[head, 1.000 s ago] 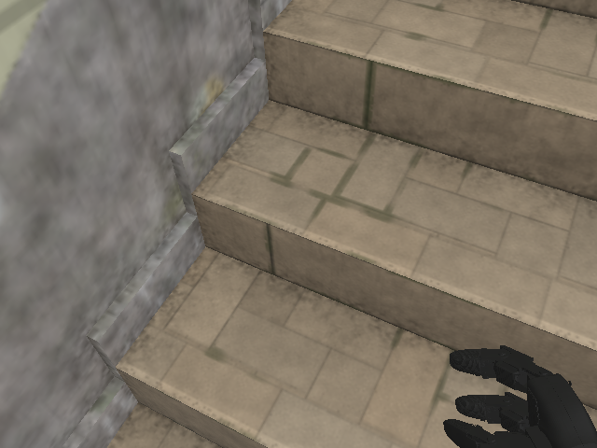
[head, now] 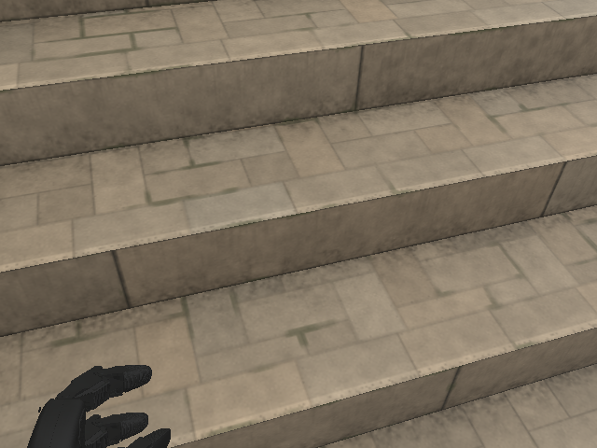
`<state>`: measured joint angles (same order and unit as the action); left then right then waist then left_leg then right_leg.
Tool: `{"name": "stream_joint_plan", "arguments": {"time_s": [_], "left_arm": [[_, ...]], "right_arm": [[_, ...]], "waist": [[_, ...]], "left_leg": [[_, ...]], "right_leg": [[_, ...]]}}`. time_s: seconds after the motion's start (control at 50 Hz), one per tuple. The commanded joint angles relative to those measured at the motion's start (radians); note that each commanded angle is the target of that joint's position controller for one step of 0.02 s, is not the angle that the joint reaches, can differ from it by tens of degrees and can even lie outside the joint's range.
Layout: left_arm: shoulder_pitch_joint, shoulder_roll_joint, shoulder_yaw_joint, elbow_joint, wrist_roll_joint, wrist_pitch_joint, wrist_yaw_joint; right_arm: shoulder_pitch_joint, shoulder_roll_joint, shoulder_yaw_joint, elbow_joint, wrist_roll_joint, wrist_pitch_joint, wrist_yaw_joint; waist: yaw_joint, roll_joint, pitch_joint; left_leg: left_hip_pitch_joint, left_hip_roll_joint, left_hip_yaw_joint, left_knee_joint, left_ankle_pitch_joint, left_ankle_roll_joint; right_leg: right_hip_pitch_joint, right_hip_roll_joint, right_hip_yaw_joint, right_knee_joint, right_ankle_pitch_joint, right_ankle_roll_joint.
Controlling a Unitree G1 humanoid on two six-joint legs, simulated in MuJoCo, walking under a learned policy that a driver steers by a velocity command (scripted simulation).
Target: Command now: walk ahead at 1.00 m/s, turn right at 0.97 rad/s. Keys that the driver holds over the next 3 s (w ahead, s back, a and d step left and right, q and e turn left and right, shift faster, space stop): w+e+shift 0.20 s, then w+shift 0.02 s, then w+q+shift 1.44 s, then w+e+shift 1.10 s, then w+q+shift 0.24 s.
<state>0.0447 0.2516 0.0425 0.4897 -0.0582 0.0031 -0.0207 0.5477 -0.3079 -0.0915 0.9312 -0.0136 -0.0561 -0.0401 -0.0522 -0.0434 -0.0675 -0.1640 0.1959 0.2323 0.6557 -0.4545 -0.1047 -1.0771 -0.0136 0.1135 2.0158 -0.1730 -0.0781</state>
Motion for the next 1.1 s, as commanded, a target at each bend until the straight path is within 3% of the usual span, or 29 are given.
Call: {"name": "stream_joint_plan", "arguments": {"time_s": [0.02, 0.1, 0.14, 0.16, 0.2, 0.22, 0.24, 0.26, 0.32, 0.36, 0.42, 0.48, 0.52, 0.58, 0.6, 0.64, 0.66, 0.68, 0.7, 0.72, 0.78, 0.9, 0.94, 0.96, 1.0, 1.02, 1.04, 1.06, 1.1], "left_arm": [[0.023, -0.1, -0.047, -0.084, 0.0, 0.028, 0.015], [-0.217, -0.07, -0.073, -0.243, -0.018, 0.022, -0.023], [-0.306, -0.086, -0.086, -0.278, -0.019, 0.03, -0.06], [-0.276, -0.008, -0.047, -0.263, -0.027, 0.022, -0.056], [0.134, 0.192, 0.067, -0.189, -0.017, 0.022, -0.039], [0.288, 0.274, 0.109, -0.128, -0.001, 0.019, -0.051], [0.348, 0.349, 0.121, -0.023, 0.007, 0.0, -0.027], [0.424, 0.25, 0.081, 0.084, 0.044, -0.01, 0.017], [0.437, -0.043, 0.0, 0.293, 0.063, -0.084, -0.04], [0.321, -0.161, -0.037, 0.349, 0.095, -0.099, -0.059], [0.289, -0.196, -0.074, 0.399, 0.113, -0.094, -0.049], [0.147, -0.124, -0.094, 0.404, 0.129, -0.057, -0.054], [0.249, -0.081, -0.1, 0.447, 0.08, -0.085, -0.004], [0.279, 0.071, -0.097, 0.476, 0.073, -0.119, 0.052], [0.214, 0.256, -0.048, 0.437, 0.064, -0.111, 0.071], [0.078, 0.31, -0.012, 0.344, 0.077, -0.07, 0.084], [0.049, 0.292, 0.003, 0.316, 0.094, -0.057, 0.092], [-0.081, 0.161, -0.012, 0.213, 0.079, -0.089, 0.081], [-0.119, -0.054, -0.059, 0.075, 0.105, -0.153, 0.04], [-0.044, -0.146, -0.084, 0.019, 0.102, -0.2, -0.025], [-0.085, -0.216, -0.143, -0.043, 0.152, -0.195, -0.082], [-0.349, -0.211, -0.21, -0.259, 0.132, -0.199, -0.011], [-0.387, -0.164, -0.22, -0.291, 0.129, -0.202, 0.007], [-0.333, -0.145, -0.185, -0.303, 0.108, -0.191, 0.043], [0.395, 0.192, 0.015, -0.109, 0.076, -0.17, 0.088], [0.571, 0.337, 0.045, 0.014, 0.087, -0.161, 0.085], [0.448, 0.273, 0.029, 0.021, 0.07, -0.148, 0.103], [0.332, 0.154, 0.008, 0.069, 0.025, -0.134, 0.096], [0.222, -0.122, -0.058, 0.215, 0.064, -0.128, 0.06]], "right_arm": [[-0.14, -0.012, 0.038, -0.09, -0.017, -0.019, -0.014], [-0.111, -0.029, 0.044, -0.055, -0.045, 0.026, -0.04], [-0.134, -0.14, 0.017, -0.063, 0.001, 0.025, -0.045], [-0.084, -0.153, 0.024, -0.009, -0.012, 0.007, -0.037], [-0.138, -0.384, -0.035, -0.067, 0.008, -0.007, -0.023], [-0.125, -0.383, -0.044, -0.113, 0.044, -0.026, -0.039], [-0.108, -0.105, 0.017, -0.191, 0.039, -0.062, -0.032], [-0.081, -0.092, 0.022, -0.165, 0.039, -0.132, 0.016], [-0.422, 0.152, 0.073, -0.281, 0.063, -0.123, 0.042], [-0.454, 0.285, 0.151, -0.343, 0.055, -0.096, 0.077], [-0.367, 0.281, 0.169, -0.302, 0.095, -0.046, 0.091], [-0.477, 0.292, 0.204, -0.408, 0.08, -0.026, 0.093], [-0.655, 0.198, 0.203, -0.445, 0.074, -0.001, 0.077], [-0.488, 0.035, 0.126, -0.368, 0.032, 0.008, 0.099], [-0.395, 0.012, 0.111, -0.34, 0.007, 0.001, 0.096], [-0.251, -0.083, 0.069, -0.279, 0.016, 0.022, 0.1], [-0.177, -0.091, 0.057, -0.244, 0.026, 0.034, 0.1], [-0.033, -0.1, 0.056, -0.142, -0.017, 0.039, 0.117], [-0.08, -0.045, 0.073, -0.121, -0.059, 0.026, 0.115], [-0.102, 0.148, 0.135, -0.142, -0.051, 0.011, 0.1], [-0.077, 0.166, 0.12, -0.111, 0.003, -0.029, 0.094], [-0.087, 0.055, 0.099, -0.099, 0.037, -0.029, 0.031], [-0.046, -0.027, 0.065, -0.116, 0.088, -0.004, 0.014], [0.084, -0.014, 0.062, -0.078, 0.094, -0.021, 0.0], [-0.221, -0.243, -0.01, -0.146, 0.033, -0.081, 0.034], [-0.278, -0.064, 0.023, -0.226, 0.019, -0.109, 0.052], [-0.213, -0.005, 0.037, -0.243, 0.007, -0.121, 0.085], [-0.281, 0.038, 0.05, -0.283, -0.001, -0.108, 0.104], [-0.394, 0.16, 0.09, -0.38, -0.011, -0.052, 0.131]], "waist": [[0.099, 0.143, 0.204], [0.071, 0.18, 0.278], [0.077, 0.167, 0.231], [0.079, 0.218, 0.166], [0.329, 0.406, -0.138], [0.381, 0.337, -0.214], [0.236, -0.174, -0.263], [0.159, -0.342, -0.49], [0.125, -0.036, 0.011], [0.03, 0.03, 0.08], [-0.029, 0.0, 0.117], [-0.122, 0.03, 0.186], [-0.039, -0.013, 0.173], [-0.138, -0.03, -0.208], [-0.198, -0.091, -0.277], [-0.239, -0.154, -0.278], [-0.256, -0.12, -0.24], [-0.243, 0.179, -0.096], [-0.06, 0.522, 0.058], [0.034, 0.339, 0.041], [0.1, -0.062, 0.167], [0.077, -0.013, 0.197], [0.059, -0.072, 0.05], [0.073, 0.007, -0.125], [0.463, 0.212, -0.549], [0.376, -0.299, -0.624], [0.277, -0.415, -0.576], [0.221, -0.274, -0.249], [0.069, -0.005, 0.058]], "left_leg": [[0.026, 0.201, -0.108, -0.365, 0.224, 0.181], [0.127, 0.172, 0.047, -0.518, 0.289, 0.144], [-0.165, 0.123, 0.129, -0.693, 0.604, 0.194], [-0.118, 0.104, 0.128, -0.582, 1.24, 0.226], [0.108, 0.172, 0.019, -0.184, 2.2, 0.24], [0.076, 0.133, -0.048, 0.124, 2.153, 0.224], [-0.393, -0.148, -0.164, 0.631, 0.84, 0.11], [-0.364, -0.237, -0.438, 1.0, 0.416, 0.165], [-0.647, -0.188, -0.426, 1.44, 0.248, 0.274], [-0.753, -0.18, -0.495, 1.513, 0.222, 0.345], [-1.058, -0.225, -0.472, 1.785, 0.148, 0.338], [-1.155, -0.23, -0.377, 1.531, 0.339, 0.318], [-0.887, -0.276, -0.116, 1.199, 0.454, 0.259], [-0.357, -0.336, 0.024, 1.06, 0.487, 0.263], [-0.317, -0.297, 0.032, 0.927, 0.305, 0.246], [-0.326, -0.312, -0.037, 0.607, 0.007, 0.255], [-0.242, -0.306, -0.122, 0.242, -0.028, 0.295], [-0.06, -0.284, -0.359, 0.03, 0.248, 0.369], [-0.07, -0.22, -0.839, -0.105, 0.547, 0.523], [-0.091, -0.176, -1.051, -0.221, 0.181, 0.515], [-0.057, -0.161, -0.998, -0.231, 0.089, 0.448], [-0.391, -0.158, -0.836, -0.431, 0.178, 0.38], [-0.574, -0.173, -0.666, -0.572, 0.355, 0.359], [-0.631, -0.18, -0.699, -0.472, 0.815, 0.329], [-0.386, -0.193, -0.693, 0.172, 1.803, 0.265], [-0.507, -0.32, -0.614, 0.603, 0.796, 0.254], [-0.698, -0.326, -0.58, 1.058, 0.429, 0.223], [-0.811, -0.275, -0.493, 1.202, 0.383, 0.231], [-0.854, -0.203, -0.381, 1.32, 0.424, 0.265]], "right_leg": [[-0.282, -0.072, 0.004, 0.149, -0.103, 0.041], [-0.41, -0.204, -0.069, -0.037, -0.245, 0.044], [0.291, -0.163, -0.26, -0.556, -0.172, -0.019], [0.487, -0.039, -0.376, -0.588, -0.176, -0.048], [0.788, 0.116, -0.326, -0.632, -0.376, -0.131], [0.992, 0.183, -0.164, -1.003, -0.347, -0.172], [1.303, -0.083, 0.613, -1.496, -0.497, -0.354], [1.326, -0.202, 1.063, -1.868, -0.796, -0.293], [0.868, -0.226, 0.646, -1.724, -0.498, -0.149], [0.719, -0.171, 0.284, -1.551, -0.155, -0.086], [0.731, -0.228, 0.053, -1.588, 0.136, -0.042], [0.536, -0.105, -0.245, -1.681, 0.163, 0.114], [0.322, -0.094, -0.317, -1.938, 0.293, 0.044], [0.632, -0.1, -0.428, -1.801, 1.48, 0.011], [0.856, -0.19, -0.384, -1.738, 1.846, -0.013], [1.202, -0.275, -0.302, -1.438, 2.157, -0.036], [1.21, -0.255, -0.272, -1.158, 1.919, -0.038], [0.846, -0.116, -0.201, -0.721, 0.926, -0.011], [0.356, 0.2, -0.042, -0.184, -0.069, 0.065], [0.162, 0.174, 0.083, 0.027, -0.113, -0.012], [-0.214, 0.12, 0.024, 0.261, -0.212, -0.029], [-0.124, -0.051, -0.127, -0.098, -0.257, 0.064], [0.482, -0.06, -0.289, -0.723, -0.186, 0.062], [0.919, 0.003, -0.283, -0.797, -0.286, 0.077], [1.347, -0.044, 0.146, -0.987, -0.486, -0.039], [1.459, -0.286, 0.698, -1.401, -0.742, -0.126], [1.393, -0.444, 1.185, -1.743, -0.96, -0.207], [1.153, -0.41, 1.058, -1.79, -1.019, -0.182], [0.749, -0.347, 0.499, -1.588, -0.589, -0.117]]}}
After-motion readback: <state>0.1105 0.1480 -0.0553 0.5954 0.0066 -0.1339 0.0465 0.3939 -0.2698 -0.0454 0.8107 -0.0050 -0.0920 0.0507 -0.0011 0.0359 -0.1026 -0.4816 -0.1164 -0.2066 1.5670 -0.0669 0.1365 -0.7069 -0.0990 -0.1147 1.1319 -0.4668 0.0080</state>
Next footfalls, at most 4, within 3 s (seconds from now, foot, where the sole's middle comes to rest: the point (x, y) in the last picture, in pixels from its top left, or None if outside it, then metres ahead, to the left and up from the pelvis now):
0.22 right None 0.36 -0.19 -0.59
0.66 left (355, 337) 0.64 -0.12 -0.42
1.00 right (431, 144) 1.03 -0.32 -0.25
1.46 left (258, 29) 1.24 0.05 -0.09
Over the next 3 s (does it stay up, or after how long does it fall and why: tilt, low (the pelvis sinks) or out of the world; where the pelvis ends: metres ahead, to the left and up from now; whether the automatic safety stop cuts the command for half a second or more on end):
stays up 2.18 0.51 1.01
